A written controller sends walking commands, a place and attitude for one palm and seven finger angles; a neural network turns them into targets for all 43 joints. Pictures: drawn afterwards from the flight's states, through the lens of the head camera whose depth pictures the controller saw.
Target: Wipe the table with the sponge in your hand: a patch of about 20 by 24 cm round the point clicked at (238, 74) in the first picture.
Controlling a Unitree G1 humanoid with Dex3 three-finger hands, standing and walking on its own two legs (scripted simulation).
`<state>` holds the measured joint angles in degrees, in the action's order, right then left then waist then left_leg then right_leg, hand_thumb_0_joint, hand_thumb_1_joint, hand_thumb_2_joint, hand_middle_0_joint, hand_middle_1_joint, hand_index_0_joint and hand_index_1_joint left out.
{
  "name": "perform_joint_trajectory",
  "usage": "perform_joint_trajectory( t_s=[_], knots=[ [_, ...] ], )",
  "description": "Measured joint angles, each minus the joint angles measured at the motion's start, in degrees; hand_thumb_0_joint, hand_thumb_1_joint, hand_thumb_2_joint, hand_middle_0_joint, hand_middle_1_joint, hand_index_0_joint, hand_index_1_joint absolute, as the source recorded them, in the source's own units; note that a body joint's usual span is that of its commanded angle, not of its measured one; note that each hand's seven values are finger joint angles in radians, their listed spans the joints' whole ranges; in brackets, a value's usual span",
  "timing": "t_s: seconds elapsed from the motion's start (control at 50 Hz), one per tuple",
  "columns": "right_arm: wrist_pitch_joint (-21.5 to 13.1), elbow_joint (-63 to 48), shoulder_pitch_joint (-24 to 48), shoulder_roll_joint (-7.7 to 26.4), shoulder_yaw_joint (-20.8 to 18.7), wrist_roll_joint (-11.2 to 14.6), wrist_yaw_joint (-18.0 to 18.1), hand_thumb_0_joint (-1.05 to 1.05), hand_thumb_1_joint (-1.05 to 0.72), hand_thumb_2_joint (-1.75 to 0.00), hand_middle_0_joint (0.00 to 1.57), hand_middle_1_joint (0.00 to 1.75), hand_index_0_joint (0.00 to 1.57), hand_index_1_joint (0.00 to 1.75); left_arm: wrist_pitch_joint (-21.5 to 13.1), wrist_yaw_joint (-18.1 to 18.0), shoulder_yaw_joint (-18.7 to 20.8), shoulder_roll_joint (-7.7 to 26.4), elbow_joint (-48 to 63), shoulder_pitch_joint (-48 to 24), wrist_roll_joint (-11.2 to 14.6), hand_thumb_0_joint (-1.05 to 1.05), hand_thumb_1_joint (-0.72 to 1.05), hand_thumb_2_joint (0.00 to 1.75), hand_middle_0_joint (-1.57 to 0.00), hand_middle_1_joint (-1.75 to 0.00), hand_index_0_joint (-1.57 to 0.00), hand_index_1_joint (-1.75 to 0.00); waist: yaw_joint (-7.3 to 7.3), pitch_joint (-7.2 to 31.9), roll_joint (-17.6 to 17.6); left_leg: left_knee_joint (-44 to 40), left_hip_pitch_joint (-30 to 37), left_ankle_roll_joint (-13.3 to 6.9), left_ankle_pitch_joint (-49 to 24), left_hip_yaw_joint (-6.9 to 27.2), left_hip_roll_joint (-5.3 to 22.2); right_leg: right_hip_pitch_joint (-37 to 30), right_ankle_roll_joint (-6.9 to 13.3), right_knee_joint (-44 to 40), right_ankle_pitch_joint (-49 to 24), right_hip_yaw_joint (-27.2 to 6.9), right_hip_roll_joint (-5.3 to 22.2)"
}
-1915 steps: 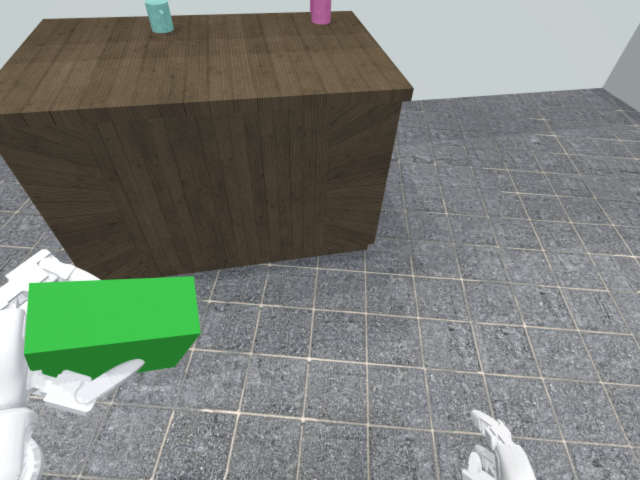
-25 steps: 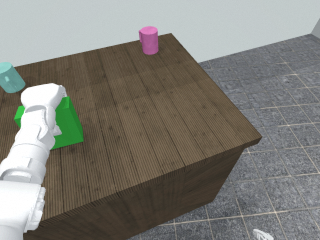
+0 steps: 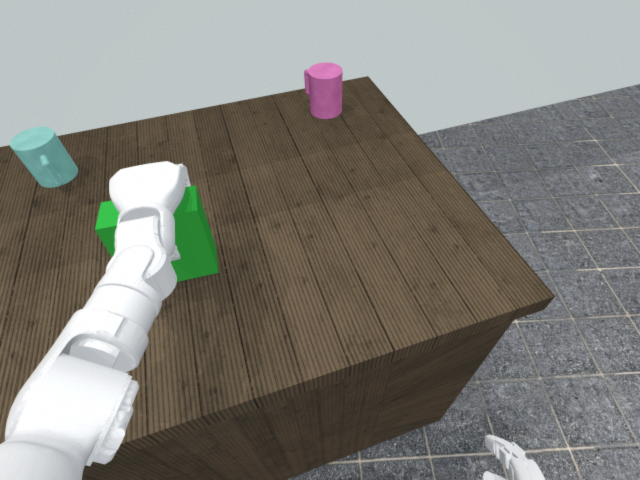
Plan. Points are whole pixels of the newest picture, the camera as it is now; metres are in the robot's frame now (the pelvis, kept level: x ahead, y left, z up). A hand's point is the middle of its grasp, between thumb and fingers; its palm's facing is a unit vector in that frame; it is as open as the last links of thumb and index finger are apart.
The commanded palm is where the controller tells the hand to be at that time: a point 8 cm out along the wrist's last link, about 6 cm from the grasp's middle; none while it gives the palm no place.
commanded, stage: slide across to the middle lane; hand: left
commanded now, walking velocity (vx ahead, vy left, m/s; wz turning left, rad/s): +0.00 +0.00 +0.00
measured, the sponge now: (168, 250) +0.41 +0.26 +0.04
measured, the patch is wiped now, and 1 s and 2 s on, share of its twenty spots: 0.55 0.85 0.90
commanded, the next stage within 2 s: wipe back along the middle lane in 0.18 s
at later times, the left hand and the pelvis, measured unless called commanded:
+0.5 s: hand (199, 221) +0.42 +0.20 +0.09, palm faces -0.03 -0.02 -1.00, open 10.0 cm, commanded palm +0.38 +0.19 +0.14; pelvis +0.01 -0.02 +0.00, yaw -1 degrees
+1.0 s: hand (200, 254) +0.37 +0.19 +0.09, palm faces -0.01 -0.02 -1.00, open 10.0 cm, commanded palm +0.33 +0.18 +0.12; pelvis +0.00 -0.03 +0.00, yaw -1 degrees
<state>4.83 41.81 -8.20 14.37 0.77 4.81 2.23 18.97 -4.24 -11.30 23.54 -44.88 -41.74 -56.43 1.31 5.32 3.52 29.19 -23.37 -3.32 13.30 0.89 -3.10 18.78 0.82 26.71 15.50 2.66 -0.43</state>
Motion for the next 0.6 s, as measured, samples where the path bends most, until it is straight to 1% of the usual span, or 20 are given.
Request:
perform_joint_trajectory(
  t_s=[0.1,0.16,0.22,0.36,0.48,0.6],
  knots=[
    [0.69,-0.77,1.07,-0.21,0.26,-0.40,-0.43,0.00,-0.91,-0.90,0.20,0.30,0.20,0.30,1.44,-0.22,-0.55,-1.84,0.03,-0.31,-0.40,0.01,-0.51,1.06,-0.75,-1.38,-0.75,-1.37,0.03,0.36,0.20,-0.07,0.26,0.26,0.33,0.00,0.21,-0.22,0.15,-0.08,0.27,-0.05,-0.21],
    [1.33,-0.82,1.35,-0.18,0.35,-0.50,-0.57,0.00,-0.91,-0.90,0.20,0.30,0.20,0.30,2.34,-0.45,-0.49,-2.66,0.23,-0.02,-0.23,0.01,-0.51,1.06,-0.75,-1.38,-0.75,-1.37,0.00,0.50,0.34,-0.20,0.58,0.47,0.50,-0.01,0.42,-0.50,0.31,-0.24,0.39,-0.10,-0.43],
    [1.94,-0.61,1.36,0.01,0.33,-0.45,-0.63,0.00,-0.91,-0.90,0.20,0.30,0.20,0.30,3.63,-0.69,-0.99,-3.09,0.23,0.13,-0.40,0.01,-0.51,1.06,-0.75,-1.38,-0.75,-1.38,0.00,0.62,0.47,-0.26,0.82,0.70,0.67,0.03,0.64,-0.72,0.55,-0.28,0.54,-0.09,-0.66],
    [3.09,0.08,0.93,0.81,0.11,-0.20,-0.50,0.00,-0.91,-0.90,0.20,0.30,0.20,0.30,5.51,-0.32,-1.24,-3.59,1.39,1.07,0.32,0.00,-0.50,1.06,-0.75,-1.38,-0.75,-1.38,-0.23,0.54,0.75,-0.60,1.87,1.21,0.87,0.20,1.16,-1.72,1.15,-0.64,0.70,-0.01,-1.21],
    [4.19,-0.53,0.62,1.62,-0.06,0.00,-0.70,0.01,-0.91,-0.90,0.20,0.30,0.20,0.30,6.30,-0.49,-0.79,-3.44,6.31,5.60,0.17,0.00,-0.50,1.06,-0.74,-1.39,-0.74,-1.39,-0.37,0.49,1.02,-1.28,3.36,1.58,0.89,-0.27,1.66,-2.83,1.57,-0.99,0.65,-0.54,-1.68],
    [4.88,-1.37,1.57,2.17,0.04,0.39,-0.80,0.01,-0.91,-0.90,0.20,0.30,0.20,0.30,7.67,-0.83,-1.45,-2.98,12.48,10.86,0.50,0.00,-0.49,1.06,-0.72,-1.41,-0.72,-1.41,-0.21,0.18,1.16,-2.02,4.99,1.86,0.68,-0.72,2.03,-4.10,1.85,-1.33,0.43,-1.04,-2.01]
  ],
)
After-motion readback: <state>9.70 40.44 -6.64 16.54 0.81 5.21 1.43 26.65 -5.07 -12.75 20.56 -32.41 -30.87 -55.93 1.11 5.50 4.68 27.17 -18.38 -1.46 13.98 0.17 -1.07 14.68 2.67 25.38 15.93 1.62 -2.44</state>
